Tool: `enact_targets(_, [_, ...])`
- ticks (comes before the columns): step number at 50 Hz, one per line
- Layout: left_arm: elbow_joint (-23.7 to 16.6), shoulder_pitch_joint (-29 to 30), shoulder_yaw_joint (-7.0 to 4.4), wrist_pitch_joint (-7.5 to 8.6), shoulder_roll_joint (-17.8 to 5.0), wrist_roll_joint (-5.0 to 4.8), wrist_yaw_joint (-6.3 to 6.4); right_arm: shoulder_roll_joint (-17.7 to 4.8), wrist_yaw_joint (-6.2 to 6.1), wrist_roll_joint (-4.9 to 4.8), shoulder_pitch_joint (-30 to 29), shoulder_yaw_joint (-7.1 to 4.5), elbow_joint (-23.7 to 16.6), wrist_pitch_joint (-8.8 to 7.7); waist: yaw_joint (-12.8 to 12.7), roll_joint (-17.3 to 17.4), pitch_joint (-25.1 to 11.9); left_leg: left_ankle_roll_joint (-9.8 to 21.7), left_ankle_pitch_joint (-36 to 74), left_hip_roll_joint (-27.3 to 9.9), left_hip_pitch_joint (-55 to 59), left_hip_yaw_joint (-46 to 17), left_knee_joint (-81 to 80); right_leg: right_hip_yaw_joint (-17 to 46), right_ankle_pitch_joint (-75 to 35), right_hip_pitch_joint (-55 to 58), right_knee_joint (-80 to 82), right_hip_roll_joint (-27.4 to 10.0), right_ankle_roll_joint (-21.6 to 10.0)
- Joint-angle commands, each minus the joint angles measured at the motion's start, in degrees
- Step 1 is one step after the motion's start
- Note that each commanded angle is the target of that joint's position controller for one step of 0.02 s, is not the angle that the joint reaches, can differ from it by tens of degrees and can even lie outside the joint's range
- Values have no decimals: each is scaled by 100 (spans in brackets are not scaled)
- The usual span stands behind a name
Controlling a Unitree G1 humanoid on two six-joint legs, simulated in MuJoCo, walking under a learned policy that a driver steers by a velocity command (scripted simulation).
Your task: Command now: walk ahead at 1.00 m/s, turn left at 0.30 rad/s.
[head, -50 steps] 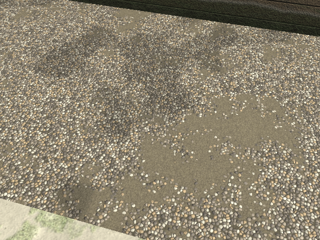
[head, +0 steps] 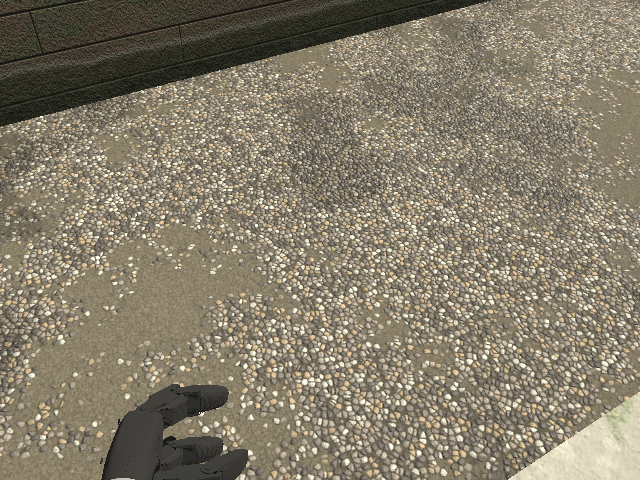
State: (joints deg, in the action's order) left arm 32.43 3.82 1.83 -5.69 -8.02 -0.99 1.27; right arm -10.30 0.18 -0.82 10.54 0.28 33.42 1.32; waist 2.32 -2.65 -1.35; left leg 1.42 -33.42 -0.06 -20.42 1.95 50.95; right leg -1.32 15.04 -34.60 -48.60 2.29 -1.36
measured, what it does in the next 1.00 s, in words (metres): steps on the spot, turning left: left foot, then right foot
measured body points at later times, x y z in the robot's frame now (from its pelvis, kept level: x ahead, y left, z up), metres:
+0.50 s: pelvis -0.07 -0.05 +0.02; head -0.07 -0.01 +0.46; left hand +0.03 +0.26 -0.07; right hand +0.20 -0.21 -0.04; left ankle -0.10 +0.03 -0.69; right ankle +0.08 -0.12 -0.67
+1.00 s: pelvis -0.07 -0.04 +0.03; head -0.06 -0.03 +0.48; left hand -0.09 +0.25 -0.06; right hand +0.27 -0.02 +0.02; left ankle -0.11 +0.07 -0.69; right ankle +0.04 -0.13 -0.69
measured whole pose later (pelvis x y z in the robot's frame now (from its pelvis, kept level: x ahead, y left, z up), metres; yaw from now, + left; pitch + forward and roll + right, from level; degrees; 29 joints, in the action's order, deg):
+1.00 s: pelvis -0.07 -0.04 +0.03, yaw +37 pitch +0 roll -1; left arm 35.0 -10.3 -0.3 -1.1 -12.7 -2.0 0.0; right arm -11.3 1.3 0.9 -3.1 0.1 25.8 1.6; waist -2.2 1.0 1.2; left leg 0.6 -19.1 0.7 -21.2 -1.9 39.7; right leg 2.8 16.4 -20.8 -37.4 1.0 1.1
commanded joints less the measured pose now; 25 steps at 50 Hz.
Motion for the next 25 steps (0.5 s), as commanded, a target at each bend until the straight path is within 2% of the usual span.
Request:
enact_targets(1, [-1116,1198,-283,339,-909,-87,-141,-1106,45,-53,-802,-298,-778,102,68,1625,567,998,-854,-1404,-391,-3499,-3348,170,255,-879,-177,-304,441])
enact_targets(2, [-1100,1011,-267,427,-814,-121,-236,-1067,13,-53,-1352,-245,-901,118,-263,1455,609,884,-845,-1371,-1136,-3296,-3571,298,-69,40,-259,-382,484])
enact_targets(3, [-1013,632,-241,465,-744,-102,-289,-970,14,-93,-1640,-188,-950,73,-505,1307,489,705,-357,-1113,-1575,-2745,-3491,206,-255,968,-137,-380,510])
enact_targets(4, [-933,321,-210,489,-637,0,-316,-939,11,-110,-1662,-181,-941,8,-629,1194,243,557,182,-813,-1569,-2253,-3285,49,-340,1623,71,-307,493])
enact_targets(6, [-842,-4,-148,536,-493,163,-262,-766,57,-133,-1446,-174,-901,-29,-617,825,26,438,976,-375,-984,-1739,-2651,-126,-242,2034,825,-247,452])
enact_targets(7, [-806,-71,-131,553,-470,241,-223,-668,83,-148,-1156,-181,-865,-16,-500,365,-129,352,1220,-201,-833,-1588,-2236,-62,-457,2321,1056,-352,409])
enact_targets(8, [-783,-30,-200,567,-596,272,-186,-470,99,-164,-942,-142,-828,6,-454,-231,-390,205,951,38,-984,-1162,-1824,221,60,2544,1397,-576,385])
enact_targets(9, [-779,-205,-283,557,-919,279,-161,-412,116,-150,-967,-146,-882,38,-556,-958,-455,94,928,358,-931,-672,-979,869,1041,2212,2197,-1011,297])
enact_targets(10, [-712,-533,-376,542,-1249,302,-83,-508,88,-172,-1110,-251,-1013,109,-653,-1462,-422,55,840,544,-1246,-413,-168,1627,1775,2218,2931,-1481,192])
enact_targets(11, [-665,-679,-413,566,-1336,328,-9,-653,77,-126,-1277,-327,-1087,146,-664,-1298,-333,17,728,353,-1628,-500,722,2128,1990,2144,3149,-1924,-43])
enact_targets(12, [-654,-689,-385,617,-1245,347,72,-672,71,-69,-1391,-361,-1128,171,-557,-880,-332,-43,804,253,-1785,-690,1338,2279,1834,1954,3087,-2130,-202])
enact_targets(13, [-628,-542,-359,671,-1150,354,147,-612,41,16,-1263,-362,-1104,203,-323,-570,-427,-96,942,202,-1635,-791,1662,1988,1500,1673,2973,-2198,-217])
enact_targets(14, [-617,-491,-376,692,-1154,304,179,-555,57,-39,-837,-347,-986,229,-95,-583,-724,-25,899,133,-1401,-658,1704,1797,1618,1775,2951,-2146,-67])
enact_targets(16, [-583,-295,-385,766,-1169,270,209,-578,103,-6,-724,-324,-914,352,63,-637,-731,-33,1024,74,-743,-388,1656,947,1162,1271,2978,-2009,180])
enact_targets(17, [-577,-219,-404,776,-1208,245,201,-609,132,-29,-611,-312,-851,417,142,-767,-722,1,991,65,-217,-207,1264,440,1026,962,3083,-1886,352])
enact_targets(19, [-526,-238,-498,728,-1393,170,144,-709,188,-101,-575,-274,-821,498,107,-1029,-549,102,771,75,606,201,187,-369,608,790,3334,-1651,600])
enact_targets(20, [-506,-286,-536,681,-1453,80,99,-830,179,-110,-385,-290,-691,495,85,-934,-415,203,746,54,764,329,-405,-570,603,927,3267,-1566,576])
enact_targets(21, [-485,-243,-542,590,-1350,26,83,-720,199,-126,-156,-257,-518,470,182,-441,-313,316,1042,34,1115,407,-1205,-874,570,982,2801,-1446,608])
enact_targets(22, [-520,-104,-531,490,-1161,-9,100,-632,238,-27,269,-221,-246,442,352,534,27,447,1224,135,1364,322,-1804,-1337,556,617,1710,-1049,738])
enact_targets(23, [-742,289,-387,349,-745,-14,156,-511,260,47,493,-118,-158,422,522,1821,831,779,1221,-261,1139,-909,-1989,-1327,1156,-897,-175,-639,723])
enact_targets(24, [-1319,774,-386,334,-1017,118,180,-1398,92,-138,217,-358,-391,402,630,2938,845,1279,945,-852,816,-3083,-2472,-324,1624,-2400,-924,-210,844])
enact_targets(25, [-1506,1065,-389,416,-1200,240,132,-1682,-61,6,-434,-487,-660,376,503,2205,421,1596,-207,-1383,640,-4001,-3230,319,1060,-2622,-1140,-333,938])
